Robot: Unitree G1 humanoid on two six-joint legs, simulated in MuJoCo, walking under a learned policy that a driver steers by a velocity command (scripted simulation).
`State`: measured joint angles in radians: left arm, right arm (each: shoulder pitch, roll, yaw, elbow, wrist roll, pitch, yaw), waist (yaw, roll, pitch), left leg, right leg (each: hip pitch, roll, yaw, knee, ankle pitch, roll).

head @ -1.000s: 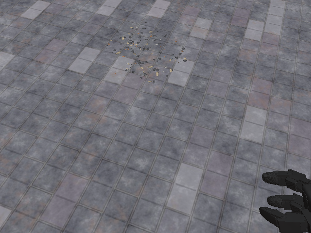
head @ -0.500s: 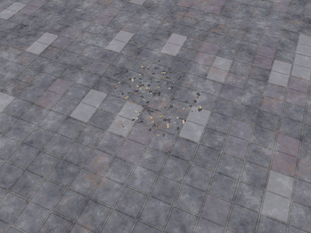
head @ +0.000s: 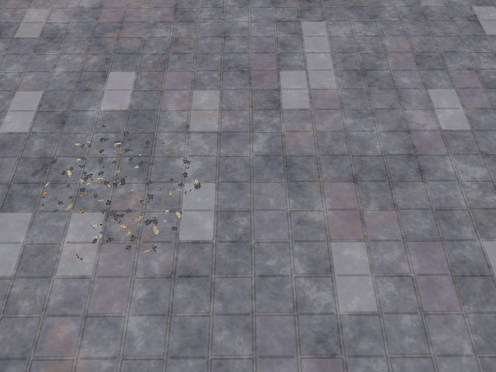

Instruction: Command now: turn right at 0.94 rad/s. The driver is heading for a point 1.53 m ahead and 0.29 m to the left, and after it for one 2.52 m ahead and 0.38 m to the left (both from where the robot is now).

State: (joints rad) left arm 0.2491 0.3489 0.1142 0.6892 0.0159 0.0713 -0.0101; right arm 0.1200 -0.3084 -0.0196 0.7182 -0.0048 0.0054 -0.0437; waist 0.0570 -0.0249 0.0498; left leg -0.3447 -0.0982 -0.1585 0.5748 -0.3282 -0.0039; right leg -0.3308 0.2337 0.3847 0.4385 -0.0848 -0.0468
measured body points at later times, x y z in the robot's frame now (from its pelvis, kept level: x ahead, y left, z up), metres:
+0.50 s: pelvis +0.01 +0.02 +0.00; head +0.05 +0.02 +0.44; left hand +0.19 +0.28 -0.10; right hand +0.05 -0.27 -0.13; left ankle +0.03 +0.12 -0.73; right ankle -0.02 -0.07 -0.74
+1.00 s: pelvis +0.16 +0.13 -0.03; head +0.19 +0.15 +0.41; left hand -0.04 +0.33 -0.16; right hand +0.50 +0.04 -0.10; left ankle +0.26 +0.29 -0.71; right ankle -0.02 -0.07 -0.74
